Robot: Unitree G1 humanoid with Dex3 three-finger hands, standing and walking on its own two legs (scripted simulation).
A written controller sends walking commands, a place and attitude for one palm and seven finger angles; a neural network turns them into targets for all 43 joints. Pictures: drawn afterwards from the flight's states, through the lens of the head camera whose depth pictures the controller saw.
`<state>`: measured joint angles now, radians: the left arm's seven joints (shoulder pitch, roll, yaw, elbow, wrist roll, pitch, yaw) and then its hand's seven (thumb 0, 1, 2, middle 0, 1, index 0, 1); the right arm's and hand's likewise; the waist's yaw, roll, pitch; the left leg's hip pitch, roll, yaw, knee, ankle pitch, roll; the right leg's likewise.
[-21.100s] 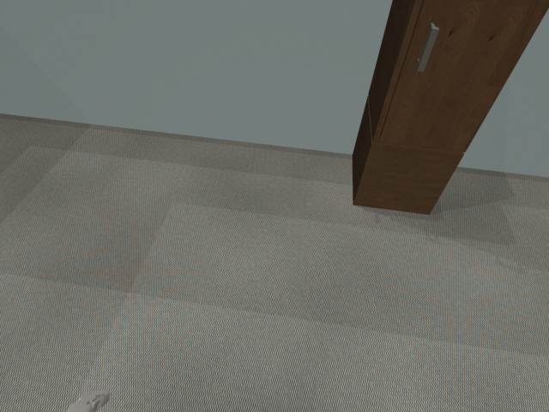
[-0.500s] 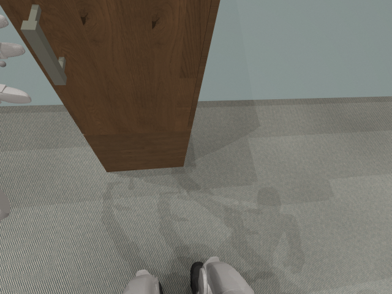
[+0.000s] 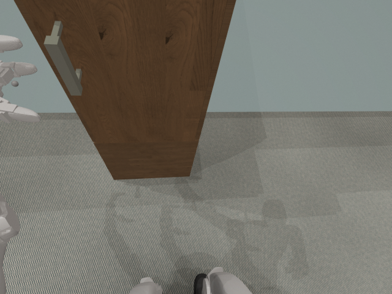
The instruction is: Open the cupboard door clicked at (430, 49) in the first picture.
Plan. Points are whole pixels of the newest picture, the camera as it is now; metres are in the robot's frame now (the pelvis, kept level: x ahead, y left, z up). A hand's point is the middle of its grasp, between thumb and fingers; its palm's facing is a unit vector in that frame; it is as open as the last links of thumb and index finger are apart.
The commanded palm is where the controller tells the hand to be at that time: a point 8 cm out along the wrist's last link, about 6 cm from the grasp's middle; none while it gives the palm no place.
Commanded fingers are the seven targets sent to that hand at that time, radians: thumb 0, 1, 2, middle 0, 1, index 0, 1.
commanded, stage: move the hooked fingers beside the handle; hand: left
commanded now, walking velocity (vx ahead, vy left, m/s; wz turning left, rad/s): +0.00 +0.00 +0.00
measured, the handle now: (67, 61) +0.55 +0.23 +0.09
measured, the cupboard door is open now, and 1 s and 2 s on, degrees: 0 0 0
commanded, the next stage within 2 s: slide the fingers in behind the handle in 0.44 s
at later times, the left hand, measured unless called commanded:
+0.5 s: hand (25, 85) +0.48 +0.28 +0.10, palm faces +0.03 -1.00 -0.02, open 14.0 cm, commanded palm +0.46 +0.32 +0.09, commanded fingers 0.00 -0.50 0.30 -0.30 -1.20 -0.30 -1.20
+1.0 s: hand (43, 80) +0.50 +0.26 +0.09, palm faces -0.01 -1.00 -0.01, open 14.0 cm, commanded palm +0.48 +0.29 +0.09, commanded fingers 0.00 -0.50 0.30 -0.30 -1.20 -0.30 -1.20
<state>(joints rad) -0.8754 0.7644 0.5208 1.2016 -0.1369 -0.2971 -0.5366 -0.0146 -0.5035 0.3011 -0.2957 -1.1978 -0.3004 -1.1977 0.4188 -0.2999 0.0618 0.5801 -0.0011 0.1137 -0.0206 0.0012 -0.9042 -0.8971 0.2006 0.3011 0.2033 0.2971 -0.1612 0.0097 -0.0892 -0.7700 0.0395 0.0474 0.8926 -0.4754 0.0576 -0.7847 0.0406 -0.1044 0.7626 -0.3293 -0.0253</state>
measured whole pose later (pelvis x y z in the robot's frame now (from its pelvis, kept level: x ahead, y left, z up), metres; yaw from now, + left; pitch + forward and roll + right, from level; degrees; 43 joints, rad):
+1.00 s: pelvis -0.01 +0.00 -0.01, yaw +0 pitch +21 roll -4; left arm -0.95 0.72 0.47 1.20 -0.11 -0.31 -0.45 -0.01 -0.50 0.30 -0.30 -1.20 -0.30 -1.20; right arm 0.43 -0.30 0.06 0.59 -0.01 0.09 -0.02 0.00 -0.90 -0.90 0.20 0.30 0.20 0.30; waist -0.19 0.01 -0.08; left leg -0.83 0.04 0.04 0.93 -0.47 0.06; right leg -0.85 0.04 -0.11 0.80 -0.33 -0.03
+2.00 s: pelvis -0.01 -0.01 +0.00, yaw +0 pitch +20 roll -3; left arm -0.93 0.59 0.43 1.20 -0.09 -0.34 -0.31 -0.01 -0.50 0.30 -0.30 -1.20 -0.30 -1.20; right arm 0.42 -0.29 0.05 0.60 -0.01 0.06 -0.01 0.00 -0.91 -0.90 0.20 0.30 0.20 0.30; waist -0.18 0.02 -0.07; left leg -0.79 0.04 0.05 0.91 -0.46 0.04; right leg -0.82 0.04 -0.09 0.81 -0.33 -0.04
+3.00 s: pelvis -0.01 -0.01 +0.00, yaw +0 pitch +19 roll -3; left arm -0.90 0.56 0.43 1.17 -0.10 -0.35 -0.30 0.01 0.74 0.82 -0.38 -1.34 -0.37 -1.34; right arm 0.43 -0.28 0.05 0.60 -0.01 0.06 0.00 0.00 -0.91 -0.90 0.20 0.30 0.20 0.30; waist -0.17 0.03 -0.09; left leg -0.77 0.03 0.06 0.90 -0.47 0.05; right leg -0.81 0.04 -0.09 0.80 -0.34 -0.04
